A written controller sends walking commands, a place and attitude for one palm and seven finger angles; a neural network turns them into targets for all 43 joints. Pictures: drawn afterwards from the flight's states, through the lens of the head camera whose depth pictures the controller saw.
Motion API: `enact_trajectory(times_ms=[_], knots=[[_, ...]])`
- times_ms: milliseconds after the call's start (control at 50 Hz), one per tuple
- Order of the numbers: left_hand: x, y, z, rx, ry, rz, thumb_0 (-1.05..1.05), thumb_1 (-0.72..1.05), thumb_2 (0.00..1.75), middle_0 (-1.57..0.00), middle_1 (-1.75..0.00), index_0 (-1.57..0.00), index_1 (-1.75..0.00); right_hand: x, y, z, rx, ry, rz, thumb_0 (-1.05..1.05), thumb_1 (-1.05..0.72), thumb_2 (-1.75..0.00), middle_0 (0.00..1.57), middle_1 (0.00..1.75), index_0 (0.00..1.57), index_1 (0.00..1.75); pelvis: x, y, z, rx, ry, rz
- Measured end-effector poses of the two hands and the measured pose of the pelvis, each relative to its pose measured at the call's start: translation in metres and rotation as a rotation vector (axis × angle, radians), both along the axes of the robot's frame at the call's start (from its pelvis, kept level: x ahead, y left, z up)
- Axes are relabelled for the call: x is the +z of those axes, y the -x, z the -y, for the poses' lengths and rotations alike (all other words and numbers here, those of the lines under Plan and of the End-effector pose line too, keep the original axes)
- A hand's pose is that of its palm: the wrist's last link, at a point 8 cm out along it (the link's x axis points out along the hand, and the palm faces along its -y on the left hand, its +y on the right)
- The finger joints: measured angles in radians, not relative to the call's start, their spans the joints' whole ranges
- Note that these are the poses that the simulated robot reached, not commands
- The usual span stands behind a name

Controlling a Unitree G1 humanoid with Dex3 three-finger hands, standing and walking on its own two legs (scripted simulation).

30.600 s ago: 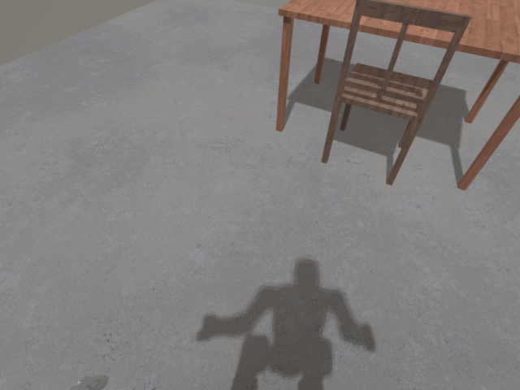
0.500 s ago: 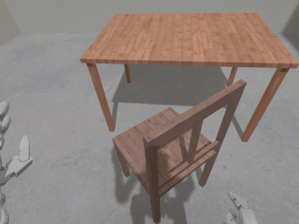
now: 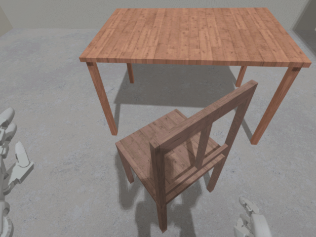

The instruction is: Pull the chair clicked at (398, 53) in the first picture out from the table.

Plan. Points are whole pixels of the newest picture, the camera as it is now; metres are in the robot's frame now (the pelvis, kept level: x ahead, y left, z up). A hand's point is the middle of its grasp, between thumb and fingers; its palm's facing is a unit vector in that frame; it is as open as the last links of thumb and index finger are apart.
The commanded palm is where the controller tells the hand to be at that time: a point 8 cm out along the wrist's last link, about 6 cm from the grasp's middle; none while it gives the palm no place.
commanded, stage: step back with the hand held close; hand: left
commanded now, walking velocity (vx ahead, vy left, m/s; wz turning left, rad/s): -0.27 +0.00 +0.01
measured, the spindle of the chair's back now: (202, 147) +0.45 -0.09 -0.11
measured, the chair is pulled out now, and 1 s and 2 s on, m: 0.43 0.43 0.43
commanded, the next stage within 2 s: stop stepping back and stand still in 1.86 s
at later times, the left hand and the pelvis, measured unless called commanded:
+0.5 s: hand (12, 203) +0.13 +0.27 +0.15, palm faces +0.48 -0.73 -0.49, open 7.4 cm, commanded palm +0.08 +0.29 +0.18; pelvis -0.06 -0.01 -0.01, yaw +0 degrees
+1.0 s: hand out of the picture +0.09 +0.27 +0.15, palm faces +0.50 -0.72 -0.48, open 7.4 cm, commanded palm +0.03 +0.30 +0.18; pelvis -0.10 -0.01 -0.02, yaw +2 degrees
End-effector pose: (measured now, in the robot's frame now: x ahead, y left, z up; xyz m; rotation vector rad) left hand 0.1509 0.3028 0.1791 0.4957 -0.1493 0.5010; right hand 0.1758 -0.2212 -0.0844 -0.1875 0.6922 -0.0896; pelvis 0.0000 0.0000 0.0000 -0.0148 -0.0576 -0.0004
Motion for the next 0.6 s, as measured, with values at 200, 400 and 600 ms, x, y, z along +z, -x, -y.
enact_trajectory(times_ms=[200, 400, 600], knots=[[-0.004, -0.004, 0.016, -0.140, -0.097, -0.105, 0.01, 0.89, 0.90, -0.21, -0.30, -0.21, -0.30, -0.002, 0.030, 0.012, -0.087, 0.008, -0.047, 0.02, -0.90, -0.90, 0.20, 0.30, 0.20, 0.30, 0.000, 0.022, -0.004, -0.016, -0.017, -0.056], [0.004, 0.046, 0.005, -0.074, -0.137, -0.050, 0.01, 0.89, 0.90, -0.22, -0.30, -0.22, -0.31, -0.005, 0.073, 0.019, -0.130, 0.028, -0.067, 0.02, -0.90, -0.90, 0.20, 0.30, 0.20, 0.30, -0.005, 0.049, 0.000, -0.004, -0.030, -0.043], [-0.012, 0.076, 0.016, -0.027, -0.049, -0.006, 0.01, 0.89, 0.90, -0.21, -0.30, -0.21, -0.30, -0.009, 0.106, 0.024, -0.069, 0.049, -0.061, 0.02, -0.90, -0.90, 0.20, 0.30, 0.20, 0.30, -0.009, 0.081, 0.008, 0.002, -0.023, -0.047]])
